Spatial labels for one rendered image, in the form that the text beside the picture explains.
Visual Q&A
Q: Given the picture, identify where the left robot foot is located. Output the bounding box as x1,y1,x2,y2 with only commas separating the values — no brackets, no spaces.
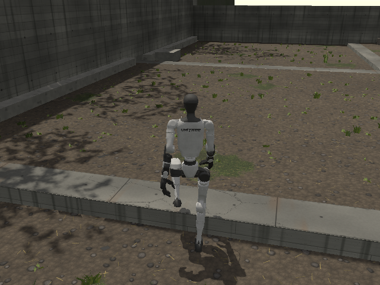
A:
173,198,182,207

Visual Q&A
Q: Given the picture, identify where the right robot hand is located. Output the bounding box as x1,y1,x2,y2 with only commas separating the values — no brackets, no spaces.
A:
199,159,213,169

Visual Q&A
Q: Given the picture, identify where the left robot upper arm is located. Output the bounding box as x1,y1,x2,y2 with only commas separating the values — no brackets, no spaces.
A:
166,119,178,153

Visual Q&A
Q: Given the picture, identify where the right robot shin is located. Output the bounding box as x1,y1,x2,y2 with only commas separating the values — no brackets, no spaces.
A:
196,203,206,244

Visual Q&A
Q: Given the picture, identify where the right robot upper arm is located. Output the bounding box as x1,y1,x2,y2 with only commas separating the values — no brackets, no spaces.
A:
203,119,214,152

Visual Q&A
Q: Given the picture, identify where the left robot forearm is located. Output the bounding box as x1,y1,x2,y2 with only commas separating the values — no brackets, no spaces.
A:
161,145,172,179

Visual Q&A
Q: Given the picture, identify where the right robot forearm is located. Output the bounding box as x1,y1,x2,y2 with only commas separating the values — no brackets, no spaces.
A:
207,145,215,163

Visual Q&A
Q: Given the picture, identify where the left robot hand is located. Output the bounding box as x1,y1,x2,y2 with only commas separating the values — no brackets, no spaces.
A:
160,178,175,197

